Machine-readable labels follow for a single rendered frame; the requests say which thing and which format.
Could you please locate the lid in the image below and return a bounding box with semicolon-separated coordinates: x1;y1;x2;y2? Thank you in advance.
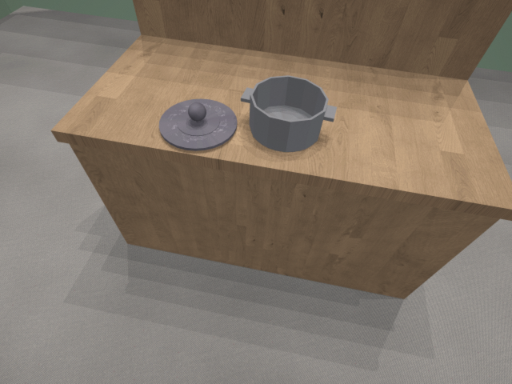
159;99;238;151

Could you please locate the knob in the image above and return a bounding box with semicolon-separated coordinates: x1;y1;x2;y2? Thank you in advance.
188;102;206;121

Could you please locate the pot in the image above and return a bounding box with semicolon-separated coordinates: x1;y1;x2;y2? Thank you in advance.
241;75;337;152

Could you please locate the table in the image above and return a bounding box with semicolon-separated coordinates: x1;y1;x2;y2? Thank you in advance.
51;0;512;299

